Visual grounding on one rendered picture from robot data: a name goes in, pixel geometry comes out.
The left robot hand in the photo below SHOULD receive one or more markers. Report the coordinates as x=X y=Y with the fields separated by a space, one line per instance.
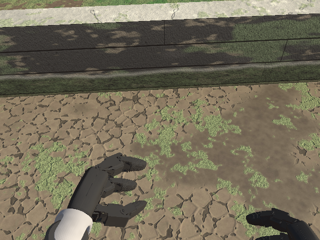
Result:
x=98 y=182

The right robot hand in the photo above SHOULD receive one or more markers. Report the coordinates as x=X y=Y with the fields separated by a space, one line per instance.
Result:
x=281 y=221

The robot left forearm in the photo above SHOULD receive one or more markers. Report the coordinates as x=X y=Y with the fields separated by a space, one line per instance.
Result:
x=70 y=224

